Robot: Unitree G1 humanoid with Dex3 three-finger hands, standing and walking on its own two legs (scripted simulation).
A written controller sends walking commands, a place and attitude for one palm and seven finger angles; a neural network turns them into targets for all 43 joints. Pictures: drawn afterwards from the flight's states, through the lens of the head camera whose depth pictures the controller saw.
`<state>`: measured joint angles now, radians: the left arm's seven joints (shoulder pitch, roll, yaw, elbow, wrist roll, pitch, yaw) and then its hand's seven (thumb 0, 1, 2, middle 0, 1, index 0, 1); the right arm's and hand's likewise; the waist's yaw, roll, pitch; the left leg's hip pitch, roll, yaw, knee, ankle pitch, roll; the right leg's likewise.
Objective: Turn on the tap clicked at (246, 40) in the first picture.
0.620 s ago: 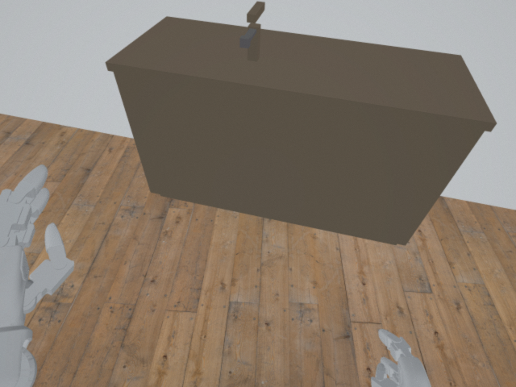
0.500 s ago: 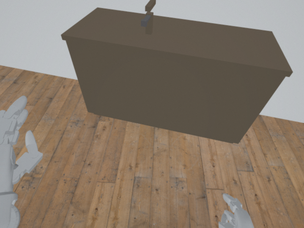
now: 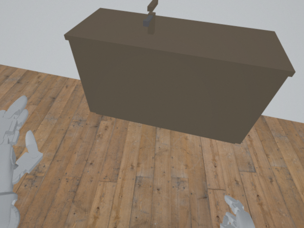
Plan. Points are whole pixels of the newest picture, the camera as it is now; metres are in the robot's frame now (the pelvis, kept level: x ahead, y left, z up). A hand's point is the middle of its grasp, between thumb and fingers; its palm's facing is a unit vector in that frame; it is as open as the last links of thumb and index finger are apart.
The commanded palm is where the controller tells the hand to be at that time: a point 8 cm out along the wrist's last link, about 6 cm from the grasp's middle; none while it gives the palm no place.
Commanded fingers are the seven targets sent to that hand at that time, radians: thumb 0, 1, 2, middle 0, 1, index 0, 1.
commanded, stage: walk to a spot facing it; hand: left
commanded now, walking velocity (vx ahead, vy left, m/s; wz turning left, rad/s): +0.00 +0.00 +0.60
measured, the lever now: (146, 23) +1.05 +0.09 +0.09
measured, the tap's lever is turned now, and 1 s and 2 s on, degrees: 0 0 0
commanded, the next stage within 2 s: none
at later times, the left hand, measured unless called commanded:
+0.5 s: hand (9, 194) +0.14 +0.25 +0.17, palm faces +0.52 -0.73 -0.44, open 7.4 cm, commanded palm +0.08 +0.29 +0.18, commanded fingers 0.00 0.90 0.90 -0.20 -0.30 -0.20 -0.30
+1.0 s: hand out of the picture +0.11 +0.32 +0.19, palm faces +0.77 -0.50 -0.40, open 7.4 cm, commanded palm +0.04 +0.33 +0.18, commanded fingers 0.00 0.90 0.90 -0.20 -0.30 -0.20 -0.30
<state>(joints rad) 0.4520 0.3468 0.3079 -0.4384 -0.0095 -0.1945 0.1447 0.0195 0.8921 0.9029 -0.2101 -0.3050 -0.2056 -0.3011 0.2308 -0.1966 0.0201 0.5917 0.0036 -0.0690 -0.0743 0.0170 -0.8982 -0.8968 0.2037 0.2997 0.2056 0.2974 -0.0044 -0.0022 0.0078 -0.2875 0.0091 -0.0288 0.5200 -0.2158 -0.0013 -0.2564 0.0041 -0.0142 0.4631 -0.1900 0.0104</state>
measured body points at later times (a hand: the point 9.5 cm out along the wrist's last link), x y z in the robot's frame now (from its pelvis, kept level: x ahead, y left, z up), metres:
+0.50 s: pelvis -0.01 -0.02 +0.00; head +0.00 -0.03 +0.45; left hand +0.11 +0.28 +0.19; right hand +0.18 -0.20 -0.11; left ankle +0.00 +0.11 -0.69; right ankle -0.03 -0.12 -0.74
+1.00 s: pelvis +0.04 +0.01 -0.01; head +0.04 +0.02 +0.44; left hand +0.06 +0.34 +0.21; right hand +0.29 -0.07 -0.09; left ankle +0.03 +0.15 -0.74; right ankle +0.14 -0.10 -0.68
